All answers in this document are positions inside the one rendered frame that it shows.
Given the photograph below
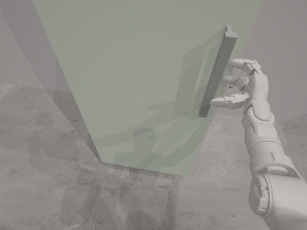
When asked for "fridge door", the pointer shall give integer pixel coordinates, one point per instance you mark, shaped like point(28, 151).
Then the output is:
point(138, 71)

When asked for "right robot hand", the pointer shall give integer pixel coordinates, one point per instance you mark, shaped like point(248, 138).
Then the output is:
point(257, 88)

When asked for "robot right upper arm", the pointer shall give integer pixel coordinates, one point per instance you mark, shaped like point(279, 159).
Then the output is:
point(281, 201)

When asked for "robot right forearm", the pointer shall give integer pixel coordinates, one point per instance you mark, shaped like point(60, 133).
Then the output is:
point(265, 151)

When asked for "handle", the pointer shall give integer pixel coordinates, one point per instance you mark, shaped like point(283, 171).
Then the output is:
point(220, 64)

